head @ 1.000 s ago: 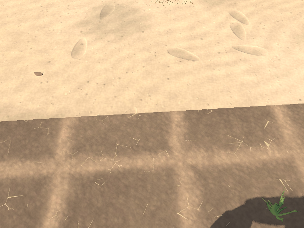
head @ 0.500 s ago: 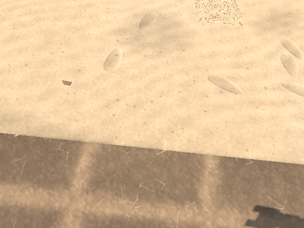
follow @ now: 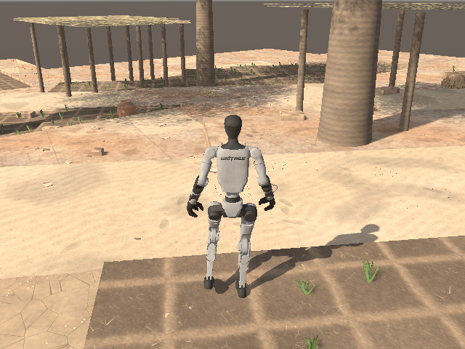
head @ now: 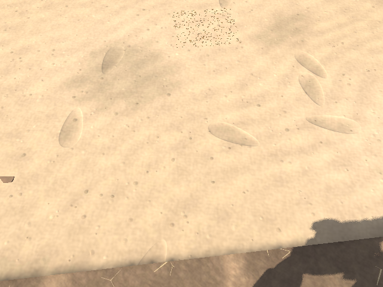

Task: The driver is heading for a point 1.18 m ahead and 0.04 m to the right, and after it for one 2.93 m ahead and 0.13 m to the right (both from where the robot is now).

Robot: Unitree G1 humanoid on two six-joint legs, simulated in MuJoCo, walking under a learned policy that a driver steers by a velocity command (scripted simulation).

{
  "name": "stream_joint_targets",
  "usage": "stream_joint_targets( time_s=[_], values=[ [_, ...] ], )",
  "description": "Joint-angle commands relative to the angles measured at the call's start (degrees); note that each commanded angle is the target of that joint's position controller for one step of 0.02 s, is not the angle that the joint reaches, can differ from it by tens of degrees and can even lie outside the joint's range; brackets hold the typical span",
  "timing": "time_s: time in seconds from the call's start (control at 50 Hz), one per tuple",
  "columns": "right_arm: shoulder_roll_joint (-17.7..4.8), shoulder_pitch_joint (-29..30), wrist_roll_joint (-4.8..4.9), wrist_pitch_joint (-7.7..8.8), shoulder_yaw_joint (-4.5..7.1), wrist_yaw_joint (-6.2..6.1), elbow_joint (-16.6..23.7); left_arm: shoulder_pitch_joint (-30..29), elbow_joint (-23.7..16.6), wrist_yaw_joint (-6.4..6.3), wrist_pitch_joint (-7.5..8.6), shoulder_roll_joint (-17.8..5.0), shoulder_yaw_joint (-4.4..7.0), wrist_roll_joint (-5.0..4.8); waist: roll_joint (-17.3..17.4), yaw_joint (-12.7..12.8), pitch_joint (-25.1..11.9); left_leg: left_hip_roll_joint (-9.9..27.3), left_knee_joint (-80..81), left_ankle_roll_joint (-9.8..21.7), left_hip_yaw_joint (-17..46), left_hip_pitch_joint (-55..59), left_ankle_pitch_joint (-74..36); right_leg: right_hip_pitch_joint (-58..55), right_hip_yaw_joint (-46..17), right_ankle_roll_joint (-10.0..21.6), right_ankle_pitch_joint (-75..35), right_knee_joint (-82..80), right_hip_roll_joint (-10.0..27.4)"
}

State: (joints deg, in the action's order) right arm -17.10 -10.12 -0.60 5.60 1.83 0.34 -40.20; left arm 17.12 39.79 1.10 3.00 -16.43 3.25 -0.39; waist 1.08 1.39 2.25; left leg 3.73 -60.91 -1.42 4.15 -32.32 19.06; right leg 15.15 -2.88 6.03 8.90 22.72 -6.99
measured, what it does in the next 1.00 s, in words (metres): walks ahead: left foot, then right foot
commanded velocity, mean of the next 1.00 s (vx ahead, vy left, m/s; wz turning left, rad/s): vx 0.20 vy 0.00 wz -0.27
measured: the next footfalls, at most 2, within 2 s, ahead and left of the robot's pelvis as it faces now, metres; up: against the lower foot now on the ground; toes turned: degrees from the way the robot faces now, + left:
left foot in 0.26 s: +0.34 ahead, +0.14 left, +0.00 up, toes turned -14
right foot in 0.66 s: +0.28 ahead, -0.11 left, +0.00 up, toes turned -16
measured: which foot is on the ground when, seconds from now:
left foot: up 0.00-0.24, down 0.26-1.00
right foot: down 0.00-0.26, up 0.28-0.64, down 0.66-1.00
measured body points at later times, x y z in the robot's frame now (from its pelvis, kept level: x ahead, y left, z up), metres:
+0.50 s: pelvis +0.22 +0.06 +0.00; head +0.27 +0.06 +0.45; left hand +0.43 +0.29 -0.11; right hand +0.28 -0.24 -0.10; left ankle +0.30 +0.15 -0.74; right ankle +0.20 -0.08 -0.68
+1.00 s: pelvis +0.27 +0.02 -0.01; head +0.28 +0.01 +0.44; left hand +0.51 +0.21 -0.10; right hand +0.30 -0.28 -0.13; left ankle +0.30 +0.15 -0.74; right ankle +0.25 -0.10 -0.74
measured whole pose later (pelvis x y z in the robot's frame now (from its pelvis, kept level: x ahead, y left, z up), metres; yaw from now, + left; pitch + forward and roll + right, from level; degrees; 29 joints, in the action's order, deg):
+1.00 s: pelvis +0.27 +0.02 -0.01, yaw -14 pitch +0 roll -1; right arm -16.7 -9.7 0.5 -0.8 1.7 0.5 -49.3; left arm 8.3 35.6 -2.1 -2.5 -14.0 2.2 0.8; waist 0.5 -2.1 2.0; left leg 2.3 -34.3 -1.6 0.6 -16.0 17.3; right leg 15.2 2.6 0.9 16.6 32.0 0.1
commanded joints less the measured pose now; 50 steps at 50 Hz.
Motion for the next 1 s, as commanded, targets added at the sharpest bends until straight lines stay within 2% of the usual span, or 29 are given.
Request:
stream_joint_targets(
  time_s=[0.02, 0.08, 0.14, 0.18, 0.22, 0.24, 0.26, 0.28, 0.3, 0.32, 0.34, 0.36, 0.4, 0.44, 0.5, 0.58, 0.62, 0.64, 0.66, 0.68, 0.7, 0.72, 0.76, 0.78, 0.82, 0.86, 0.9, 0.96, 1.0],
  values=[
    [-4.13, 0.29, -0.46, -0.34, 1.02, -0.47, 3.72, -1.51, -4.23, -1.19, 0.65, -9.50, 2.62, -0.27, -3.31, -1.54, -2.65, 0.52, 9.38, -2.78, -1.22, -1.91, -6.74, -0.12, -13.76, 11.14, -14.27, -9.92, 14.01],
    [-2.71, 6.85, -0.21, 0.02, 0.40, -0.21, 4.92, 0.60, -3.26, -1.90, -0.05, -9.99, 2.83, -0.73, -5.02, 1.29, -2.23, -2.26, 22.80, -3.32, -1.79, 3.53, -20.66, 3.04, -11.06, 7.70, -9.39, -8.57, 10.74],
    [-3.91, 10.24, 0.70, 0.70, 0.91, 0.34, 5.97, 3.61, -1.94, -2.08, -0.69, -10.05, 2.97, -1.20, -5.74, 2.69, -2.72, -3.89, 28.89, -2.76, -0.47, 6.04, -23.72, 0.31, -14.95, 6.28, -4.39, -5.79, 11.94],
    [-5.68, 10.61, 0.65, 1.13, 1.89, 0.63, 6.37, 4.00, -1.64, -2.29, -1.20, -9.58, 2.96, -1.20, -6.50, 1.97, -2.37, -4.41, 32.29, -1.35, 0.78, 6.31, -20.37, -3.57, -18.60, 5.13, -5.03, -1.73, 12.74],
    [-6.82, 7.02, 0.10, 1.72, 2.88, 0.60, 5.74, 2.61, -2.21, -2.71, -2.10, -9.32, 3.14, -0.94, -8.09, -0.42, -3.93, -5.09, 35.29, 0.96, 0.02, 11.05, -19.23, -6.09, -20.47, 2.77, -11.29, 4.63, 11.79],
    [-7.61, 3.44, -0.51, 2.03, 3.37, 0.31, 5.17, 1.31, -3.09, -2.82, -2.31, -7.74, 2.68, -0.83, -7.75, -2.61, -6.57, -3.00, 37.25, 2.74, 0.25, 17.68, -23.92, -5.11, -18.88, 0.43, -12.81, 10.53, 9.19],
    [-11.06, -2.67, -1.45, 2.05, 4.16, -0.15, 5.14, 1.00, -4.89, -2.84, -2.25, -4.67, 1.61, 0.11, -2.12, -4.92, -14.26, 6.85, 34.48, 6.55, 7.99, 30.98, -34.79, 0.66, -14.75, -2.35, -3.22, 24.37, 5.79],
    [-13.38, -6.24, -1.86, 0.79, 4.65, -0.23, 4.02, 12.40, -4.61, -2.65, -2.03, -1.32, 0.55, -0.27, 14.95, -1.18, -22.52, 21.76, 32.77, 17.45, 27.59, 49.23, -44.17, 17.38, -7.94, -6.37, 32.09, 42.44, -1.80],
    [-10.55, -7.10, 0.30, -0.24, 4.32, 0.08, 3.76, 14.45, -3.75, -2.45, -2.00, -7.15, 1.41, -0.80, 14.88, -1.81, -23.79, 23.72, 35.40, 18.68, 35.82, 48.72, -32.43, 23.54, -7.92, -7.82, 30.59, 51.51, 3.00],
    [-6.74, -4.82, 0.33, -0.99, 3.31, -0.36, 4.98, 7.86, -4.03, -2.59, -2.72, -10.22, 2.50, -1.25, 8.68, -3.91, -16.74, 19.92, 36.70, 16.00, 27.06, 43.15, -28.17, 26.13, -6.79, -9.05, 25.81, 54.73, 4.95],
    [-5.45, -1.69, -0.19, -1.87, 2.73, -0.64, 5.19, 3.29, -5.02, -2.92, -3.58, -10.77, 2.86, -1.03, 4.65, -3.84, -12.23, 16.94, 37.58, 14.05, 19.35, 36.56, -29.36, 25.69, -4.61, -9.85, 22.25, 54.05, 6.30],
    [-4.63, 0.51, -0.35, -2.39, 2.29, -0.65, 4.93, 1.16, -5.65, -3.20, -4.36, -10.30, 3.00, -0.63, 4.15, -3.09, -8.57, 14.18, 38.43, 13.63, 14.45, 30.39, -32.62, 24.32, -4.03, -10.32, 20.71, 52.28, 7.46],
    [-4.77, 2.53, -1.03, -2.49, 2.22, -0.47, 3.58, 2.54, -5.66, -3.23, -5.43, -6.47, 2.26, -0.82, 6.64, -0.59, -5.62, 10.47, 41.50, 13.27, 7.49, 21.39, -35.39, 17.75, -2.08, -10.26, 19.23, 46.01, 8.38],
    [-5.37, 3.30, -0.89, -2.35, 2.50, -0.23, 2.31, 2.69, -5.61, -3.37, -5.59, -4.09, 1.52, -0.38, 7.00, -0.10, -6.66, 10.39, 42.59, 14.97, 4.64, 20.65, -40.07, 14.72, -0.74, -10.42, 17.82, 39.12, 8.07],
    [-6.69, 5.39, 0.04, -2.90, 2.87, -0.05, 1.01, 0.31, -5.92, -2.92, -5.54, -3.37, 0.76, 0.28, 6.35, -0.17, -9.80, 11.05, 42.70, 15.66, 1.57, 20.49, -41.34, 8.10, 0.00, -9.74, 10.82, 27.65, 9.05],
    [-7.63, 4.49, 1.12, -4.04, 2.81, 0.43, -1.22, -3.81, -6.82, -2.06, -6.00, -4.45, 0.75, 0.26, 6.23, -1.58, -8.75, 11.01, 42.65, 15.06, 1.40, 20.17, -28.21, 1.86, 1.46, -8.35, 6.38, 15.70, 8.48],
    [-6.92, 5.19, 1.80, -4.48, 2.25, 0.62, -2.11, -3.01, -6.25, -1.74, -5.91, -4.12, 0.87, 0.71, 5.42, 0.01, -7.45, 9.26, 40.53, 12.57, 1.02, 17.58, -18.20, -4.84, 3.04, -6.34, 0.15, 5.13, 7.21],
    [-5.01, 3.41, 1.76, -4.39, 1.47, 0.74, -3.23, -3.50, -6.58, -1.82, -5.83, -4.87, 0.99, 1.25, 4.18, 0.08, -6.83, 7.39, 39.30, 9.28, 0.42, 15.20, -12.58, -9.01, 1.13, -4.84, -3.52, 0.24, 8.25],
    [-2.75, 2.01, 0.34, -4.04, 0.50, 0.92, -3.47, -3.55, -7.65, -2.32, -5.70, -7.79, 1.40, 1.85, -1.31, -1.03, -8.18, 4.07, 34.51, 4.94, -2.38, 11.74, -6.01, -14.08, -6.77, -2.43, -14.14, -0.71, 15.33],
    [-0.74, -2.74, -0.88, -3.62, -0.06, 1.21, -3.79, -7.49, -8.82, -2.71, -5.90, -9.81, 1.24, 2.05, -10.26, -5.73, -8.62, -1.25, 31.28, 1.12, -7.01, 10.46, 2.99, -12.16, -12.69, 2.66, -16.16, -0.17, 21.52],
    [-1.34, -0.67, -0.99, -3.98, -0.22, 0.75, -3.96, -9.56, -8.65, -2.23, -5.49, -6.12, 0.47, 1.95, -11.34, -3.95, -8.28, -0.73, 33.46, -0.10, -5.12, 16.28, -0.22, -4.65, -12.51, 4.11, -5.45, -1.85, 20.14],
    [-3.08, 1.23, -0.89, -4.29, 0.09, 0.54, -3.73, -11.19, -8.58, -1.72, -5.02, -4.54, 0.07, 1.99, -10.35, -3.90, -6.28, -0.77, 34.65, -0.44, -5.40, 18.30, -4.65, -2.60, -10.05, 1.55, 0.81, -1.73, 16.27],
    [-5.26, 1.42, -0.84, -4.94, 0.60, -0.05, -5.09, -10.33, -8.23, -1.25, -4.35, -4.62, -0.02, 2.04, -8.68, -2.62, -3.71, -0.84, 34.77, -0.24, -5.78, 18.12, -6.72, -1.40, -7.19, -1.71, 1.26, -0.54, 13.12],
    [-5.26, 1.07, -0.85, -5.06, 0.56, -0.04, -5.31, -9.59, -7.84, -1.24, -4.07, -5.06, 0.08, 1.77, -7.44, -2.72, -3.31, -0.53, 35.38, -0.04, -5.40, 18.29, -7.75, -1.68, -6.94, -2.11, -0.72, 0.25, 12.82],
    [-4.15, 0.62, -0.16, -4.89, 0.11, 0.32, -6.51, -8.26, -7.13, -1.49, -3.80, -3.90, -0.18, 1.86, -4.74, -2.22, -3.93, 0.04, 36.50, 0.55, -4.44, 17.74, -10.14, -4.62, -4.33, -3.06, -3.98, 2.31, 11.77],
    [-5.02, 1.71, 0.55, -4.83, 0.27, 0.35, -6.74, -8.16, -7.25, -2.02, -3.90, -5.03, 0.38, 1.80, -3.49, -1.49, -3.91, -0.15, 35.48, 1.00, -3.78, 15.64, -12.42, -7.08, -2.85, -3.04, -7.82, 3.78, 11.38],
    [-6.08, 2.79, 1.03, -5.01, 0.70, 0.16, -6.15, -7.73, -7.43, -2.81, -4.39, -6.70, 1.26, 1.52, -3.63, -1.15, -4.45, -0.77, 32.72, 1.20, -3.42, 13.60, -13.82, -8.53, -2.92, -1.73, -11.16, 4.13, 12.70],
    [-5.25, 2.50, 1.22, -5.64, 1.07, -0.01, -5.37, -6.63, -7.37, -3.68, -5.17, -7.46, 2.14, 1.18, -5.34, -1.23, -5.97, -1.82, 26.39, 0.66, -3.99, 10.96, -12.05, -9.61, -5.28, 1.73, -16.53, 2.86, 17.55],
    [-5.03, 1.73, 1.22, -6.26, 1.55, 0.09, -4.99, -6.51, -7.19, -4.12, -5.34, -7.78, 2.68, 0.98, -7.23, -1.42, -6.30, -2.43, 22.35, 0.46, -4.79, 9.20, -6.61, -9.44, -6.58, 3.92, -18.61, 1.97, 21.06]
  ],
)
Keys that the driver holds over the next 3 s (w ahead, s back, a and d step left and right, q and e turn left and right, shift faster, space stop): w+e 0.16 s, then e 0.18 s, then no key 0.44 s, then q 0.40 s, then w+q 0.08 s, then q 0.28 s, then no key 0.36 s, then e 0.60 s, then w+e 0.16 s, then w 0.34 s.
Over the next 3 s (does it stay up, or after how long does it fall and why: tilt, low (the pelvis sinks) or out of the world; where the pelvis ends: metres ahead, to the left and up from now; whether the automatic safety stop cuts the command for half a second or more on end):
stays up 0.44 0.00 -0.01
